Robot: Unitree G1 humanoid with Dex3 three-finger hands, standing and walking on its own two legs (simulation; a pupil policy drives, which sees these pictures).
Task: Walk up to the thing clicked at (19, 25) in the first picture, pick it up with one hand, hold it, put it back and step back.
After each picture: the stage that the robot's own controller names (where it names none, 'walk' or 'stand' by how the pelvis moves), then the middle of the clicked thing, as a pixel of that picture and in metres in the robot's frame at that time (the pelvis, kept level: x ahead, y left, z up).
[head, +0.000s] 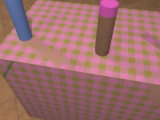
stand; (18, 16) +0.69 +0.31 +0.08
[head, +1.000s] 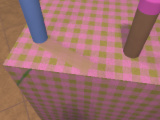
walk; (33, 15) +0.60 +0.19 +0.11
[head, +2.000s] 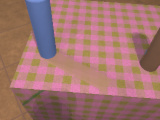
rise first; (43, 29) +0.50 +0.15 +0.11
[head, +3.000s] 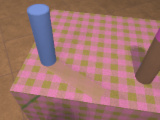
stand; (44, 39) +0.50 +0.16 +0.09
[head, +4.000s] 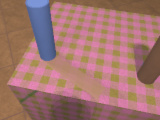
stand; (43, 32) +0.50 +0.16 +0.09
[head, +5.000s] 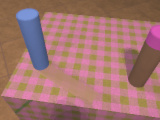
stand; (35, 43) +0.49 +0.19 +0.08
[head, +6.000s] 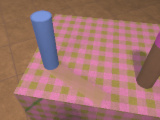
stand; (46, 43) +0.50 +0.15 +0.07
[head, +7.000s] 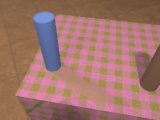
stand; (49, 45) +0.49 +0.14 +0.07
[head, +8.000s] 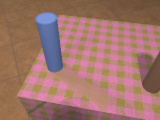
rise first; (51, 46) +0.49 +0.13 +0.07
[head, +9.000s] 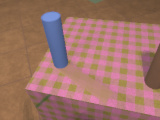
rise first; (56, 43) +0.52 +0.15 +0.08
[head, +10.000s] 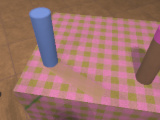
go down; (46, 41) +0.51 +0.14 +0.08
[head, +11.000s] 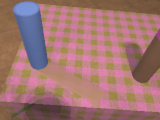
go down; (34, 40) +0.48 +0.14 +0.09
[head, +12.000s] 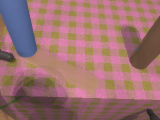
close in; (19, 24) +0.49 +0.15 +0.12
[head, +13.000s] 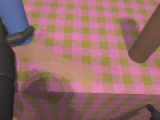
close; (10, 7) +0.53 +0.15 +0.14
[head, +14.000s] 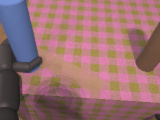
lift; (21, 38) +0.43 +0.16 +0.13
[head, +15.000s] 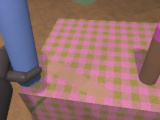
lift; (20, 44) +0.33 +0.17 +0.24
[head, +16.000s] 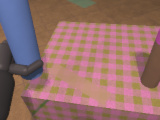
hold; (21, 37) +0.34 +0.16 +0.26
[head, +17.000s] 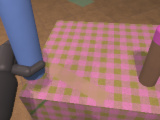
hold; (24, 38) +0.34 +0.15 +0.25
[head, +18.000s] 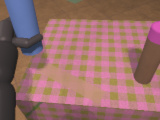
crouch; (22, 12) +0.44 +0.15 +0.27
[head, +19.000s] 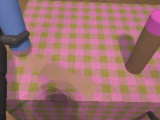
lower; (7, 11) +0.51 +0.17 +0.19
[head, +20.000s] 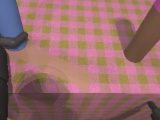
lower; (5, 11) +0.52 +0.16 +0.14
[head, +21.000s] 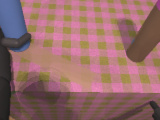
lower; (9, 12) +0.52 +0.15 +0.14
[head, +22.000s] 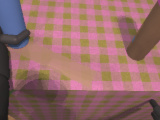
lower; (8, 8) +0.52 +0.15 +0.15
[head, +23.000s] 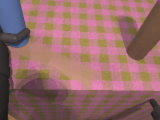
lower; (7, 7) +0.53 +0.15 +0.15
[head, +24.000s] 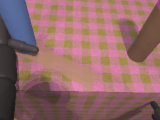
withdraw; (16, 18) +0.50 +0.14 +0.14
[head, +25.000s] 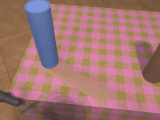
sink last; (44, 39) +0.47 +0.13 +0.11
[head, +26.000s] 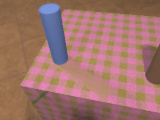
stand; (55, 37) +0.51 +0.14 +0.10
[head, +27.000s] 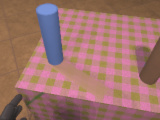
stand; (51, 38) +0.50 +0.14 +0.08
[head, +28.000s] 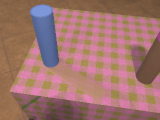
stand; (47, 40) +0.49 +0.14 +0.08
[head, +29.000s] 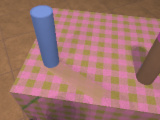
stand; (47, 40) +0.49 +0.14 +0.08
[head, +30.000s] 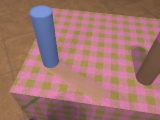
stand; (46, 40) +0.49 +0.14 +0.08
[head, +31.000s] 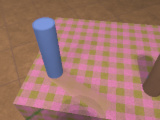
walk; (50, 51) +0.45 +0.13 +0.08
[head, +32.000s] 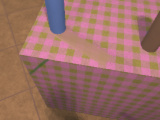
walk; (55, 4) +0.61 +0.11 +0.10
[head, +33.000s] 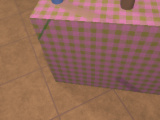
walk; out of the picture +0.90 +0.17 +0.09
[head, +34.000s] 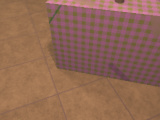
stand; out of the picture +1.21 +0.10 +0.10
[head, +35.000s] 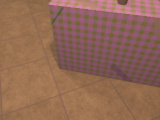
stand; out of the picture +1.19 +0.08 +0.07
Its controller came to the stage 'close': yes
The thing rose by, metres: 0.22
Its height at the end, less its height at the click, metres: +0.00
